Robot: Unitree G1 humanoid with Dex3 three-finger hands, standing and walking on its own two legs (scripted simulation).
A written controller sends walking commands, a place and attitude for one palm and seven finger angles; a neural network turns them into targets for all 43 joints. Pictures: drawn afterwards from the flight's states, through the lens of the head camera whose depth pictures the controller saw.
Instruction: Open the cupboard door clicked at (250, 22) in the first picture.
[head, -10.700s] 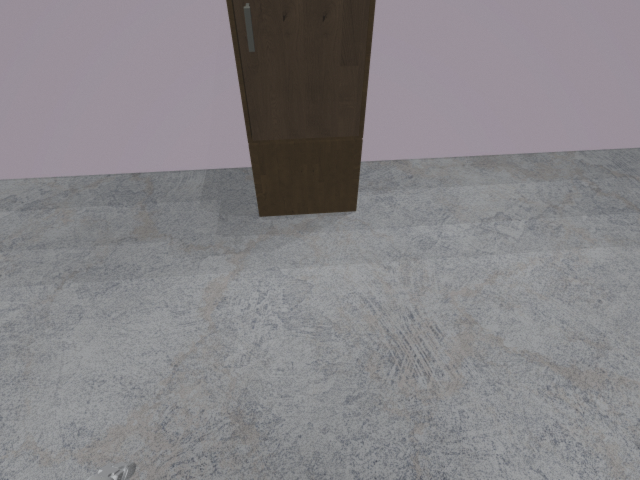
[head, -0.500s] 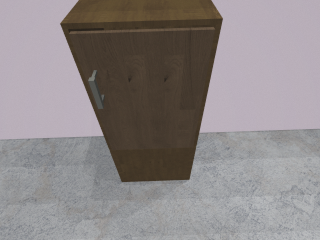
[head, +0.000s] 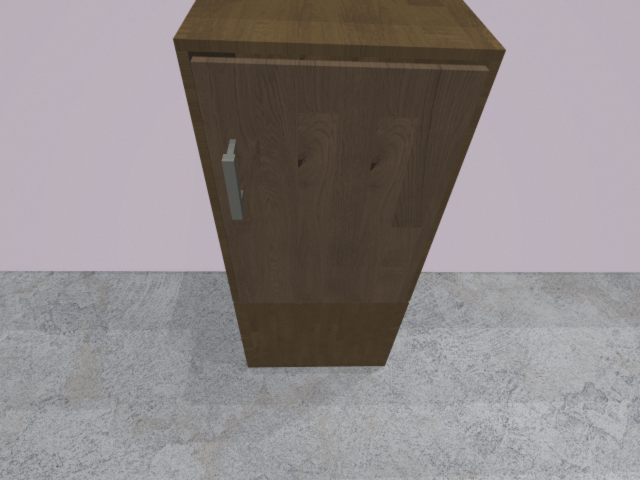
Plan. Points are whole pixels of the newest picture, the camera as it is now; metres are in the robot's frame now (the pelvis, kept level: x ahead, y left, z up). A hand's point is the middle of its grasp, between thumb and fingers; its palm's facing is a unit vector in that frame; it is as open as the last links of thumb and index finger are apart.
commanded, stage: come to a stop and stand still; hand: left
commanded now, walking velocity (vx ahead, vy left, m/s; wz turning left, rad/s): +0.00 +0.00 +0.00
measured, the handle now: (235, 180) +0.54 +0.18 +0.06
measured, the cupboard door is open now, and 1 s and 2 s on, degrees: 0 0 0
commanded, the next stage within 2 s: look again from close up in 0.14 s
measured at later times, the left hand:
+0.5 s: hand out of the picture -0.02 +0.18 -0.17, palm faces +0.02 -0.97 -0.24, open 7.4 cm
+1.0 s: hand (199, 460) +0.16 +0.16 -0.06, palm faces +0.29 -0.94 -0.20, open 7.4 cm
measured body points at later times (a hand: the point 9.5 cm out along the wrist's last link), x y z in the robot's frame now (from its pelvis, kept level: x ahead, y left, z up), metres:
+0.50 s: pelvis +0.00 +0.00 -0.01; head +0.00 -0.02 +0.44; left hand -0.02 +0.23 -0.15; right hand -0.01 -0.22 -0.17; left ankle +0.00 +0.06 -0.74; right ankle -0.02 -0.16 -0.74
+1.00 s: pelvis +0.00 -0.05 -0.01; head +0.00 -0.06 +0.44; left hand +0.14 +0.21 -0.04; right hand +0.08 -0.29 -0.14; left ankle +0.00 +0.06 -0.74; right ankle -0.02 -0.16 -0.74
